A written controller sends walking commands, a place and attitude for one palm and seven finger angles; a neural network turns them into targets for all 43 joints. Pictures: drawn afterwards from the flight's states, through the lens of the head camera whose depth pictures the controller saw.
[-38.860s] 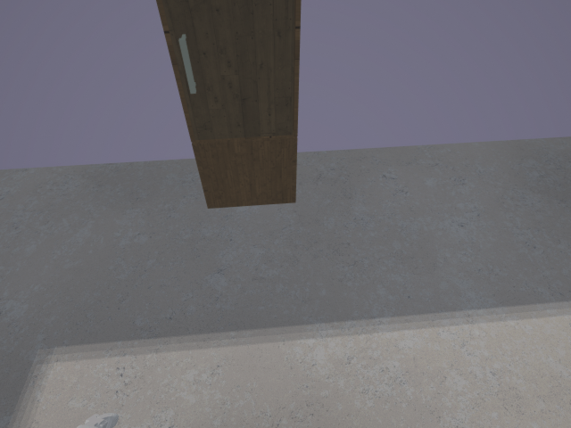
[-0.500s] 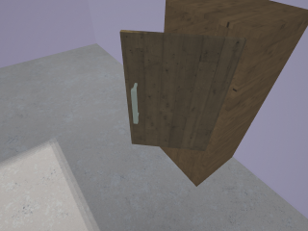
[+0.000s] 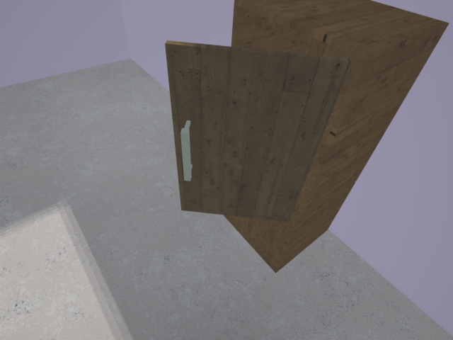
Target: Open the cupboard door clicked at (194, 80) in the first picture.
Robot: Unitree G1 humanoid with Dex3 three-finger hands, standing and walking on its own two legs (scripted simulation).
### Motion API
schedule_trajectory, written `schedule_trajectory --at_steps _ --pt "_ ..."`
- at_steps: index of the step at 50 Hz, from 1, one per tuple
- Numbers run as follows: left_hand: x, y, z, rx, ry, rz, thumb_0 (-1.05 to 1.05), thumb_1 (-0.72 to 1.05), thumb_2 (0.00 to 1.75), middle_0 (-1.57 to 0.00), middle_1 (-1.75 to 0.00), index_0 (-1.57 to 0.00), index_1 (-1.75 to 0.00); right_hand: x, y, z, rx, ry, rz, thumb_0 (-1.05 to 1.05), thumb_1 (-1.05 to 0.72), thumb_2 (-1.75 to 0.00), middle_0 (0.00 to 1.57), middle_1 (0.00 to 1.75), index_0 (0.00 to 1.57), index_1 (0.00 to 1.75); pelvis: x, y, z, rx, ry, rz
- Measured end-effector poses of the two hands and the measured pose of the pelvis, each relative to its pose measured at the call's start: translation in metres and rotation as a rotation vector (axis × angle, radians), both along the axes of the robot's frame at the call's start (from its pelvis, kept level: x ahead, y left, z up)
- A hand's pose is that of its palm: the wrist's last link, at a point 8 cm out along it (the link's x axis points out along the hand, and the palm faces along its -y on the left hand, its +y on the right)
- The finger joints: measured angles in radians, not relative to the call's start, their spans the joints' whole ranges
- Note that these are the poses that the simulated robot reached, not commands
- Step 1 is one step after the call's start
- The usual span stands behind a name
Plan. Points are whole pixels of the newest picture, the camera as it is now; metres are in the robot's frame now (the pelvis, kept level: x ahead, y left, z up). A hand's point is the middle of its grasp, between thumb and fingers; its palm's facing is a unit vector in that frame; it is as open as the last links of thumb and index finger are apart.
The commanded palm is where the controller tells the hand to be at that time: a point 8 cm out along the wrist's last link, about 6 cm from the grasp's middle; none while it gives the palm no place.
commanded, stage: shuffle to correct the standing spot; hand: left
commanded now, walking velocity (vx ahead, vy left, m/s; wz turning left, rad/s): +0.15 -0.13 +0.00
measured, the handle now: (187, 151) +0.59 +0.14 -0.03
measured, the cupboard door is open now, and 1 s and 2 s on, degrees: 47 47 47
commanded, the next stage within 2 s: come to a stop and stand still in 0.04 s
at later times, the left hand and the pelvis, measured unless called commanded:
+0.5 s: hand out of the picture +0.01 +0.11 -0.18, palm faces +0.06 -0.99 -0.13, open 7.4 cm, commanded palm none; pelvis +0.02 -0.03 +0.00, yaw +0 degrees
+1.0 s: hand out of the picture +0.04 +0.21 -0.16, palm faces +0.02 -0.96 -0.27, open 7.4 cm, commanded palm none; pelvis -0.02 +0.00 +0.00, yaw +0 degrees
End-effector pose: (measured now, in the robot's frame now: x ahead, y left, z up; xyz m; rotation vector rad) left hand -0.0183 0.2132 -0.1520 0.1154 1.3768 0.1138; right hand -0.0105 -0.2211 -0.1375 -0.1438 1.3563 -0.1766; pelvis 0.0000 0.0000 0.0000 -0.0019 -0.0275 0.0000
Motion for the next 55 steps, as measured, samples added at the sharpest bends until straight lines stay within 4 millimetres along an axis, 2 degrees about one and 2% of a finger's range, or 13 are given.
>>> schedule_trajectory --at_steps 4,8,14,17,21,28,36,41,48,55 --pt "-0.009 -0.01 0.001 -0.006 0.043 0.011 0.01 0.91 0.9 -0.2 -0.3 -0.2 -0.3 -0.007 -0.007 -0.003 0.002 0.032 -0.024 0.01 -0.91 -0.9 0.2 0.3 0.2 0.3 0.006 -0.008 -0.001 0.001 0.006 -0.005" --pt "-0.011 -0.023 0.003 -0.007 0.066 0.029 0.01 0.91 0.9 -0.2 -0.3 -0.2 -0.3 -0.005 -0.018 -0.004 0.004 0.05 -0.034 0.01 -0.91 -0.9 0.2 0.3 0.2 0.3 0.014 -0.019 -0.002 -0.003 0.016 -0.006" --pt "-0.007 -0.043 -0.001 -0.02 0.073 0.061 0.01 0.91 0.9 -0.2 -0.3 -0.2 -0.3 0.016 -0.027 -0.004 -0.001 0.047 -0.012 0.01 -0.91 -0.9 0.2 0.3 0.2 0.3 0.028 -0.03 -0.002 -0.015 0.021 0.003" --pt "0.002 -0.052 -0.001 -0.035 0.066 0.061 0.01 0.91 0.9 -0.2 -0.3 -0.2 -0.3 0.031 -0.023 -0.002 0.004 0.025 -0.001 0.01 -0.91 -0.9 0.2 0.3 0.2 0.3 0.032 -0.032 0.0 -0.009 0.016 0.006" --pt "0.017 -0.057 -0.001 -0.042 0.022 0.062 0.01 0.91 0.9 -0.2 -0.3 -0.2 -0.3 0.039 -0.026 0.0 -0.012 0.023 0.009 0.03 -0.95 -0.9 0.2 0.3 0.2 0.3 0.031 -0.031 0.002 -0.004 0.009 0.01" --pt "0.018 -0.037 0.001 0.001 0.003 0.034 0.03 0.92 0.9 -0.2 -0.3 -0.2 -0.3 0.044 -0.029 0.001 -0.015 -0.013 0.018 0.03 -0.95 -0.9 0.2 0.3 0.2 0.3 0.018 -0.027 0.002 0.003 -0.005 0.01" --pt "0.032 0.016 0.011 0.117 -0.098 -0.005 0.01 0.91 0.9 -0.2 -0.3 -0.2 -0.3 0.058 -0.035 0.0 -0.031 -0.148 0.032 0.02 -0.92 -0.9 0.2 0.3 0.2 0.3 -0.001 -0.017 -0.006 -0.006 -0.002 0.016" --pt "0.047 0.037 0.018 0.149 -0.163 -0.019 0.01 0.91 0.9 -0.2 -0.3 -0.2 -0.3 0.057 -0.03 0.002 -0.032 -0.182 0.044 0.01 -0.92 -0.9 0.2 0.3 0.2 0.3 -0.007 -0.01 -0.006 -0.007 -0.006 0.01" --pt "0.05 0.041 0.023 0.137 -0.198 -0.035 0.01 0.91 0.9 -0.2 -0.3 -0.2 -0.3 0.044 -0.022 0.003 -0.021 -0.168 0.054 0.01 -0.91 -0.9 0.2 0.3 0.2 0.3 -0.016 -0.002 -0.003 -0.003 -0.012 0.004" --pt "0.03 0.03 0.015 0.09 -0.138 -0.04 0.01 0.9 0.9 -0.2 -0.3 -0.2 -0.3 0.025 -0.017 0.004 -0.019 -0.12 0.036 0.01 -0.91 -0.9 0.2 0.3 0.2 0.3 -0.021 0.002 0.0 -0.002 -0.012 -0.002"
